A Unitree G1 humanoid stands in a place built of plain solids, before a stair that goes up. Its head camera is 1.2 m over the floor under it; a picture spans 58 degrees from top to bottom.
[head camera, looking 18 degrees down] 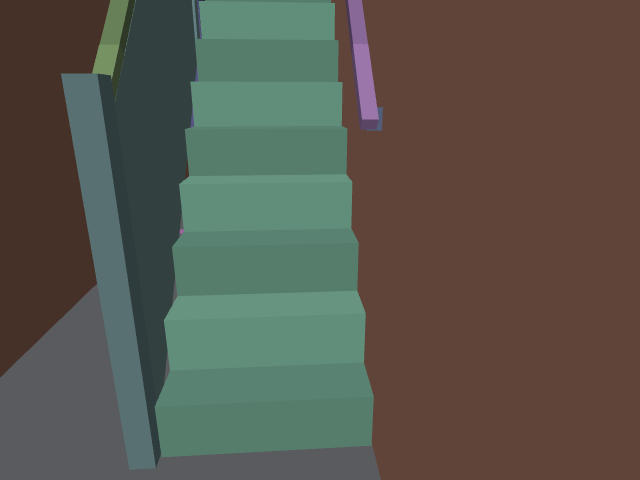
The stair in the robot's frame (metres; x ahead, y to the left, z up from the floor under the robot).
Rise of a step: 0.21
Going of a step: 0.21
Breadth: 0.75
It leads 4 degrees to the left of straight ahead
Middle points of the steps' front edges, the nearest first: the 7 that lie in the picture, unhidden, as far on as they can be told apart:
1.24 0.19 0.21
1.45 0.20 0.43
1.65 0.22 0.64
1.86 0.23 0.86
2.07 0.25 1.07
2.27 0.26 1.28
2.48 0.27 1.50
